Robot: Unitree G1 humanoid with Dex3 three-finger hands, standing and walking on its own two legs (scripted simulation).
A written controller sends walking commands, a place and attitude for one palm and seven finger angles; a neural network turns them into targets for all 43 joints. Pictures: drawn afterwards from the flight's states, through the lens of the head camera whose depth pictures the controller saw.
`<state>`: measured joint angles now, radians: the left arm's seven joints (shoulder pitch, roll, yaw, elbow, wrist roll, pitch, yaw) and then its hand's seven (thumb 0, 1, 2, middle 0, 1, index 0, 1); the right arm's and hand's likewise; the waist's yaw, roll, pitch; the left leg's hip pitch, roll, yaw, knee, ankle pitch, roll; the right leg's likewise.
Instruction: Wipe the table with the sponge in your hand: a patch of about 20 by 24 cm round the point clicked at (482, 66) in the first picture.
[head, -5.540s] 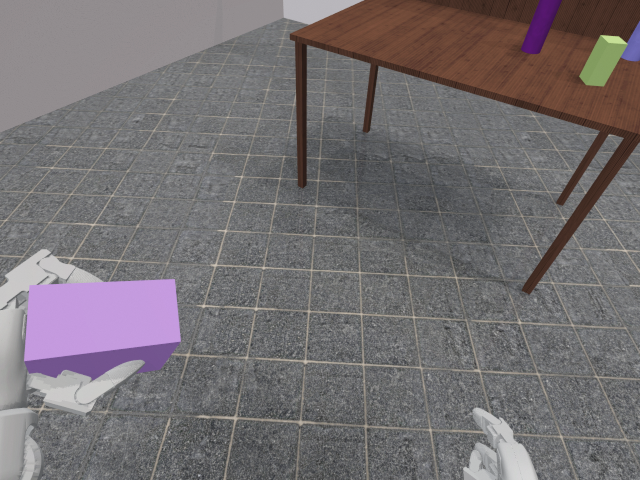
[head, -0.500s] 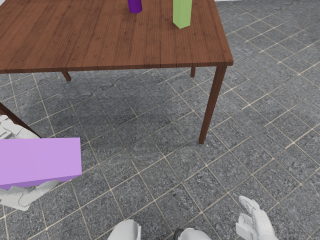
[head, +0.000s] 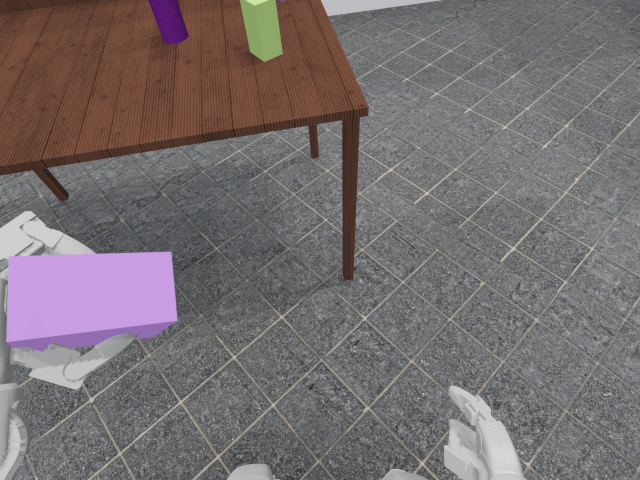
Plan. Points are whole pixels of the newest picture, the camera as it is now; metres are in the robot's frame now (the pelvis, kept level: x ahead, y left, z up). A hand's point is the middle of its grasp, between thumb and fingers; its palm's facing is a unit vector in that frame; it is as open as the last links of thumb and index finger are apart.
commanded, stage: turn to face it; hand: left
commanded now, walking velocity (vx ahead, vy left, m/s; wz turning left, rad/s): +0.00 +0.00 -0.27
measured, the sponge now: (117, 302) +0.24 +0.21 +0.16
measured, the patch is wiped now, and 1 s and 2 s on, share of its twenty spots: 0.00 0.00 0.00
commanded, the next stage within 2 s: take the last steps up to it in 0.08 s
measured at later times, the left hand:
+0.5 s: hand (73, 327) +0.21 +0.22 +0.18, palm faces +0.35 -0.82 -0.46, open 9.9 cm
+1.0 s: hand (85, 244) +0.28 +0.24 +0.19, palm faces +0.36 -0.81 -0.46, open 9.9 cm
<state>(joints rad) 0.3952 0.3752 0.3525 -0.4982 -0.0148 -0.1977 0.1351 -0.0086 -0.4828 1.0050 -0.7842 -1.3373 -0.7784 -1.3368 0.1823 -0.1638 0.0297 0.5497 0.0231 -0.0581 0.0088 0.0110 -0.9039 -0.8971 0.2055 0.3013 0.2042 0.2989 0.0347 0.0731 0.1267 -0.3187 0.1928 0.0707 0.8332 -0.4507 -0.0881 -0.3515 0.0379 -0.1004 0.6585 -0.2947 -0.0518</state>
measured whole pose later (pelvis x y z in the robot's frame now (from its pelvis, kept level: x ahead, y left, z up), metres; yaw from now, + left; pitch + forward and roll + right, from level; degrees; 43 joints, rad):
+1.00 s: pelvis +0.06 +0.02 +0.01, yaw -4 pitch +1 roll +2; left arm 0.50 0.36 0.36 -0.53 -0.01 -0.24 0.16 -0.01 -0.48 1.01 -0.78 -1.34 -0.78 -1.34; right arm 0.22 -0.26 -0.06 0.60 0.01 -0.06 -0.05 0.01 -0.91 -0.90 0.20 0.30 0.20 0.30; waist 0.03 -0.01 0.07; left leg -0.30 0.06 0.17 0.49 -0.19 0.01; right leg -0.20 -0.12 -0.11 0.59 -0.38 0.03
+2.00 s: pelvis +0.28 +0.09 +0.01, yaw -3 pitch +0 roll +1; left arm 0.49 0.40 0.37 -0.50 -0.02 -0.24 0.14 -0.01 -0.48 1.01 -0.78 -1.34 -0.78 -1.34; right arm 0.21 -0.15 0.02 0.65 0.01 -0.09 -0.04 0.01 -0.90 -0.90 0.21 0.30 0.21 0.30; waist 0.01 0.05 0.05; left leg -0.34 0.04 0.11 0.79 -0.41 0.00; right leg -0.33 -0.05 -0.18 0.65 -0.30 -0.05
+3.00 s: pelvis +0.28 +0.11 +0.02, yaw -4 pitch -1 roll +1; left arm 0.49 0.37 0.33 -0.49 -0.04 -0.18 0.16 -0.01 -0.48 1.02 -0.78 -1.34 -0.78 -1.34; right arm 0.22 -0.24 -0.01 0.61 0.01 -0.04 -0.08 0.01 -0.91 -0.90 0.20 0.30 0.20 0.30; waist 0.01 -0.02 0.02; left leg -0.19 0.03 0.06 0.48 -0.28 -0.01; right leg -0.27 0.03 -0.13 0.48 -0.20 -0.06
